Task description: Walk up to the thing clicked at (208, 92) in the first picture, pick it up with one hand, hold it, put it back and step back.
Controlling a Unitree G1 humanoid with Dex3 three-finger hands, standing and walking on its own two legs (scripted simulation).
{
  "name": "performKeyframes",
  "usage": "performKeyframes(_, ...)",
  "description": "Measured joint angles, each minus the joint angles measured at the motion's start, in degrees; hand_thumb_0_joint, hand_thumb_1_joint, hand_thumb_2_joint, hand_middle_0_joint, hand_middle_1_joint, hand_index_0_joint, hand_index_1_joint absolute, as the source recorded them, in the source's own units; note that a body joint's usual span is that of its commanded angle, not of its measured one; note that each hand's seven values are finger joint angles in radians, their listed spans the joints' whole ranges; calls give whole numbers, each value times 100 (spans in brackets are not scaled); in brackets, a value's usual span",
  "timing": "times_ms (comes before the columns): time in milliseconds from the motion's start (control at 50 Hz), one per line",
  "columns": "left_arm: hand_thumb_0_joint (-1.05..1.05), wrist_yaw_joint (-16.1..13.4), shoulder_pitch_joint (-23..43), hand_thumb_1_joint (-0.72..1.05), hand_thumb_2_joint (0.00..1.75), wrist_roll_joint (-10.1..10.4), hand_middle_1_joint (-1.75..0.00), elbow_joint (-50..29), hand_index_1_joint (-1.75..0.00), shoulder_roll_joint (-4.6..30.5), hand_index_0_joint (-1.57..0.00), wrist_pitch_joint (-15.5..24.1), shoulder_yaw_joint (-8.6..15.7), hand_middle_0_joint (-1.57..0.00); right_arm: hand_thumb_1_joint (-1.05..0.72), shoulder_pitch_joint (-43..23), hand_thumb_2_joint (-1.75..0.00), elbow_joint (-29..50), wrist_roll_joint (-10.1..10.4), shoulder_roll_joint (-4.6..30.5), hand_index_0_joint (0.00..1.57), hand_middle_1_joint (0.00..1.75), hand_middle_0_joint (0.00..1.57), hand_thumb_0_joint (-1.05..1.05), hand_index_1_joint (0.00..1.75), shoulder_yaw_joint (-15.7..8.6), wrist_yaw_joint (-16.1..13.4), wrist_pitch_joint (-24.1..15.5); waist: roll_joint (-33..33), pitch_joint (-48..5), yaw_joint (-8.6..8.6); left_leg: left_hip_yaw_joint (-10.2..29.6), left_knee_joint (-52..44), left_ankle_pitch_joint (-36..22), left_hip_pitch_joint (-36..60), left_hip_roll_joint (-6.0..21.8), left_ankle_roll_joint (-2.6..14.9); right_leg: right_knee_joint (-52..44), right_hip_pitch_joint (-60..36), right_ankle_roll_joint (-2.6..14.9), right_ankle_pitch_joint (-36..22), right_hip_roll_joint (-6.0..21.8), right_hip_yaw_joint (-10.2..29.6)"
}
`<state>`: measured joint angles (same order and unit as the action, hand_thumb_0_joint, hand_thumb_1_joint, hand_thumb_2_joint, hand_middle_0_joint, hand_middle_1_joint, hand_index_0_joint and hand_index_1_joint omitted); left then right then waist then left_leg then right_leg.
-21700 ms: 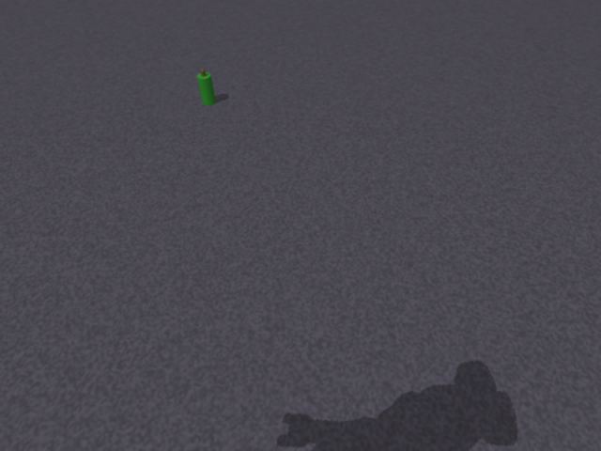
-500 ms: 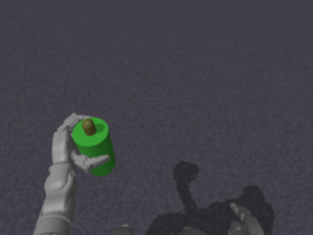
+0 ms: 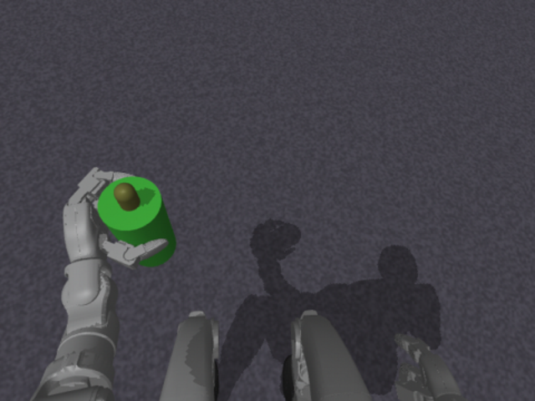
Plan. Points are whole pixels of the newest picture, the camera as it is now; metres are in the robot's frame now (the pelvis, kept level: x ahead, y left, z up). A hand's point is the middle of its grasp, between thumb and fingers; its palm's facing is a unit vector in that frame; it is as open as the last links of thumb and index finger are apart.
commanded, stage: crouch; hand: left
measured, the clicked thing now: (140, 221) +0.37 +0.19 -0.03
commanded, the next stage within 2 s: lower in 1.24 s
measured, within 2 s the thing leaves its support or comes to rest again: neither
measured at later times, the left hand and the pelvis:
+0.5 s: hand (147, 249) +0.39 +0.23 -0.24, palm faces +0.24 -0.97 -0.05, open 11.4 cm; pelvis -0.05 +0.00 -0.19, yaw -3 degrees
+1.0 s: hand (152, 260) +0.39 +0.24 -0.34, palm faces +0.24 -0.97 -0.03, open 11.4 cm; pelvis -0.06 +0.00 -0.27, yaw -6 degrees
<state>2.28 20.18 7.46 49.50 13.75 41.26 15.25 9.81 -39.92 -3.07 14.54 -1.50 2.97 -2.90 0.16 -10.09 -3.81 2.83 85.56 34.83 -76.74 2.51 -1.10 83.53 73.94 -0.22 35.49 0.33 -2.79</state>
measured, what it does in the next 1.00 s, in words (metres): lowers itself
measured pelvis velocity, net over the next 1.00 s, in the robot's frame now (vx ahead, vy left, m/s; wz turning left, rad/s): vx -0.06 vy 0.00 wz -0.10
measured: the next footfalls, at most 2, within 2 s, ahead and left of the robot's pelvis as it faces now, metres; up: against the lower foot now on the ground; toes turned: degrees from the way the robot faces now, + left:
none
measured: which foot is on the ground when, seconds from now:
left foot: down 0.00-1.00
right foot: down 0.00-1.00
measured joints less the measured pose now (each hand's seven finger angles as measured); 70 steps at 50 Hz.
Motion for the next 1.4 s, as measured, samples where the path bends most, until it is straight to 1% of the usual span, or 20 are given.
performKeyframes(80, -2, 8, 227, -61, 93, 1, -110, 135, -110, 61, -72, 94, 215, -72, -90, -159, -91, -42, -39, -24, 20, 30, 20, 1, 30, 42, 33, 80, -41, -70, -26, 38, 797, 212, -877, 18, 5, 795, 878, 19, 208, -21, -5)
performKeyframes(180, -2, 43, 538, -61, 94, -23, -110, 360, -110, 189, -72, 162, 501, -72, -91, -326, -91, -72, -99, -94, 20, 30, 20, 1, 30, 108, 105, 140, -40, -72, -46, 80, 1561, 331, -1788, 24, 5, 1564, 1791, 22, 329, -34, -9)
performKeyframes(340, -2, 207, 1132, -61, 94, -144, -110, 970, -110, 583, -72, 296, 885, -72, -92, -470, -91, -145, -212, -117, 20, 30, 20, 1, 30, 209, 175, 145, 33, -11, -175, 186, 2680, 400, -3059, -3, -11, 2664, 3029, 32, 410, -30, -55)
performKeyframes(400, -2, 236, 1240, -61, 94, -158, -110, 1063, -110, 685, -72, 327, 992, -72, -92, -476, -91, -172, -246, -85, 20, 30, 20, 1, 30, 240, 185, 156, 52, 47, -233, 221, 3079, 423, -3448, -18, -8, 3050, 3401, 25, 435, -28, -67)
performKeyframes(500, -2, 288, 1350, -61, 94, -242, -110, 1135, -110, 832, -72, 316, 1143, -72, -92, -468, -91, -226, -265, -37, 20, 30, 20, 1, 30, 282, 171, 194, 75, 170, -322, 259, 3643, 435, -3969, -46, -1, 3605, 3901, 8, 458, -19, -71)
performKeyframes(640, -2, 337, 1475, -61, 94, -254, -110, 1214, -110, 985, -72, 225, 1345, -72, -92, -474, -91, -291, -297, 8, 20, 30, 20, 0, 30, 365, 145, 253, 115, 355, -403, 302, 4232, 404, -4460, -62, 6, 4184, 4382, -11, 428, -30, -75)
performKeyframes(820, -2, 506, 1565, -61, 94, -222, -109, 1420, -110, 1204, -72, 277, 1525, -72, -91, -568, -91, -285, -366, 88, 20, 30, 20, 0, 30, 537, 140, 300, 160, 603, -457, 428, 4798, 365, -4869, -70, -20, 4698, 4768, -10, 359, -64, -152)
performKeyframes(960, -2, 534, 1565, -61, 94, -194, -109, 1452, -110, 1355, -72, 300, 1642, -72, -90, -673, -91, -246, -458, 143, 20, 30, 20, 0, 30, 680, 156, 319, 248, 769, -486, 554, 5151, 399, -5087, -84, -42, 4984, 4948, -14, 366, -86, -241)
performKeyframes(1140, -2, 534, 1452, -61, 94, -176, -110, 1286, -110, 1447, -72, 308, 1644, -72, -90, -819, -91, -197, -573, 219, 20, 30, 20, 0, 30, 805, 215, 366, 325, 997, -500, 672, 5454, 450, -5232, -107, -52, 5206, 5033, -37, 396, -101, -325)
performKeyframes(1400, -2, 475, 1336, -61, 94, -125, -110, 1217, -111, 1550, -71, 448, 1672, -71, -90, -920, -91, -149, -681, 249, 20, 30, 20, 0, 30, 994, 282, 431, 394, 1208, -536, 822, 5745, 506, -5359, -127, -52, 5390, 5094, -72, 415, -132, -434)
